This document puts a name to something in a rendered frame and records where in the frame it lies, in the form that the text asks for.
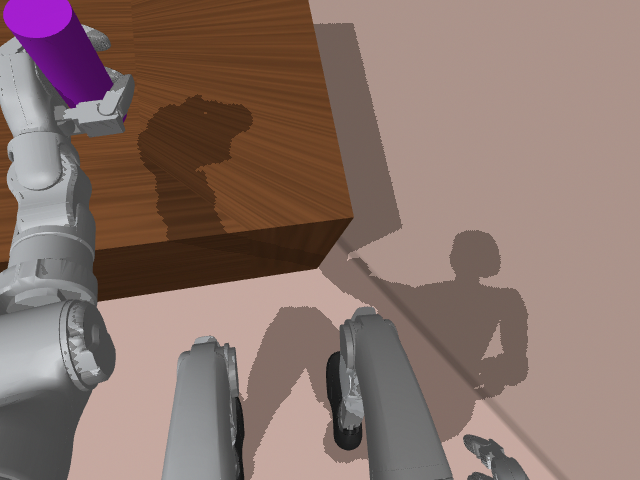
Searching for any right robot foot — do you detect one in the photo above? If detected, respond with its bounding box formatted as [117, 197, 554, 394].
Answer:
[326, 351, 362, 450]

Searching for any left robot hand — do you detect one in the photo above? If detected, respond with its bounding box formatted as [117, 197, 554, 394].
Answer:
[0, 24, 135, 142]

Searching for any can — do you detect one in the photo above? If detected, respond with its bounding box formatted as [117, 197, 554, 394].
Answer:
[3, 0, 127, 123]

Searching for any left robot arm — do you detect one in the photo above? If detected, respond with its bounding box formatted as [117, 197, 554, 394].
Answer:
[0, 131, 116, 480]

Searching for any right robot hand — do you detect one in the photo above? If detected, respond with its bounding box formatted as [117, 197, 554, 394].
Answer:
[463, 434, 529, 480]

